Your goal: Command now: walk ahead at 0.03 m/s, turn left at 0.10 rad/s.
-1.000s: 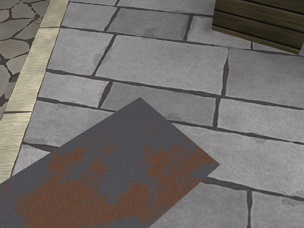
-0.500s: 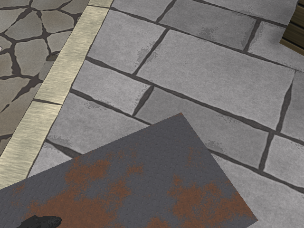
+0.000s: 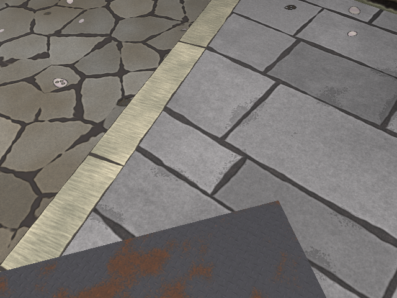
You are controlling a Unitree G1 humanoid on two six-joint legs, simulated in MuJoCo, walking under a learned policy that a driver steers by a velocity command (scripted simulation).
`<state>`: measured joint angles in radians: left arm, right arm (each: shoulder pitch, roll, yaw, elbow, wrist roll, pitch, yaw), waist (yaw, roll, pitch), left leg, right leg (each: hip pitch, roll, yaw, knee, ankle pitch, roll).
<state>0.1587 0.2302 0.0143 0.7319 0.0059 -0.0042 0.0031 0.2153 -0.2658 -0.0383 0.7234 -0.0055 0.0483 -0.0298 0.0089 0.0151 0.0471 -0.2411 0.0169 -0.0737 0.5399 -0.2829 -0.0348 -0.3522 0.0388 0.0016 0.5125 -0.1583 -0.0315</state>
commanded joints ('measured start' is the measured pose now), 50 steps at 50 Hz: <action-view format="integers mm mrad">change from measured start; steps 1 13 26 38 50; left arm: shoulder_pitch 23 -9 -18 -7 311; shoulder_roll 120 101 104 103 165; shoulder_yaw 30 36 45 52 70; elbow -53 16 125 244 340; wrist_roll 13 3 -5 -18 -12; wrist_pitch -26 -20 2 12 -110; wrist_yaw -6 3 25 35 -26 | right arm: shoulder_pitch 30 64 88 134 25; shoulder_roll -174 -72 -50 -68 -80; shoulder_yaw -43 -14 -13 -20 -29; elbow -43 0 72 171 93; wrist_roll -18 -7 -3 9 56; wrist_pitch -13 -63 -68 -67 -153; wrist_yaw -2 -3 -6 -16 3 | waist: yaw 31 -3 0 -6 90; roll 35 4 -10 24 -177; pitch -84 -49 -48 10 10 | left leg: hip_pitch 65 -44 -20 -54 -548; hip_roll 87 31 9 0 -24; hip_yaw -87 -42 -13 -22 -47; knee -95 -97 -108 -172 632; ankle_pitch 71 77 135 -314 -243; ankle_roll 96 54 45 92 72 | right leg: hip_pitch -7 148 187 118 509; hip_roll -92 -68 -74 -10 -416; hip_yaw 115 70 76 21 696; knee -130 -32 -30 -10 -340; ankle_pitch -223 71 124 -355 -343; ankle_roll -16 0 1 -8 -261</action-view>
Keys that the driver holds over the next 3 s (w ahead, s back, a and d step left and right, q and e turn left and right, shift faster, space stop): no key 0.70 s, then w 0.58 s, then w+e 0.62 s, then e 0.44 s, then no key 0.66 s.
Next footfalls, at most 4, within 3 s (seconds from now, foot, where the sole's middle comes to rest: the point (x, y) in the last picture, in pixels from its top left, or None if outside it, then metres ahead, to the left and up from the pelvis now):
1.42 left None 0.48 0.13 -0.77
1.98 right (258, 233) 0.71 -0.17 -0.77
2.46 left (221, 188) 0.90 -0.04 -0.77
2.78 right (270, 237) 0.69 -0.21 -0.77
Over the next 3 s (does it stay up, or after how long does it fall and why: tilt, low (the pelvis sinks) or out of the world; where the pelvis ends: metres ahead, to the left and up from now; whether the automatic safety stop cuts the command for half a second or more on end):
stays up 0.76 -0.11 0.00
